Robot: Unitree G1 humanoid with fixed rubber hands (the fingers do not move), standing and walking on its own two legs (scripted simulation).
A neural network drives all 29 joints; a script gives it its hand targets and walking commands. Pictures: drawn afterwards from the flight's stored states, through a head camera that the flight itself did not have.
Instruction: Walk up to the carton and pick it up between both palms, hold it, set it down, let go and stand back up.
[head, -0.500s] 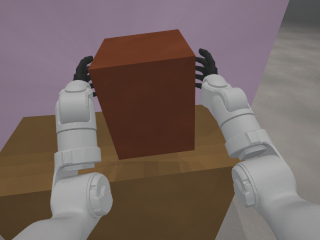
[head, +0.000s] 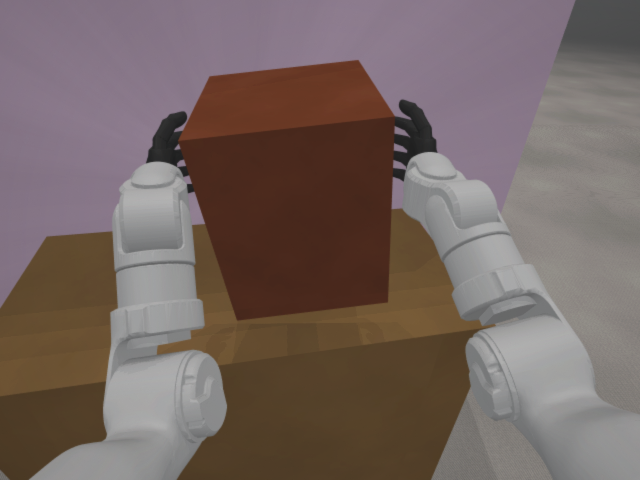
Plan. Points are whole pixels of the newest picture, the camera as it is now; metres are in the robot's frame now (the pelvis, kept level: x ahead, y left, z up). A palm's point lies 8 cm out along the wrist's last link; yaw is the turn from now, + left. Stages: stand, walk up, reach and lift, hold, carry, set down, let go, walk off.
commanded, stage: hold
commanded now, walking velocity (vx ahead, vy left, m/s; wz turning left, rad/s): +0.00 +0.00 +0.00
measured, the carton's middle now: (298, 188) +0.41 +0.01 +0.23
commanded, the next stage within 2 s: none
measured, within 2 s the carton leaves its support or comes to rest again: neither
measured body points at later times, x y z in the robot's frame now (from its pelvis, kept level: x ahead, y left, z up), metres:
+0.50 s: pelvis -0.01 +0.00 +0.00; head -0.10 +0.03 +0.44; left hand +0.37 +0.16 +0.28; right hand +0.37 -0.13 +0.29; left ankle +0.05 +0.11 -0.75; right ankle -0.01 -0.08 -0.75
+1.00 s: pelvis +0.00 +0.00 +0.00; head -0.10 +0.03 +0.44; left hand +0.37 +0.16 +0.28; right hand +0.37 -0.13 +0.28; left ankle +0.05 +0.11 -0.75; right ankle -0.01 -0.08 -0.75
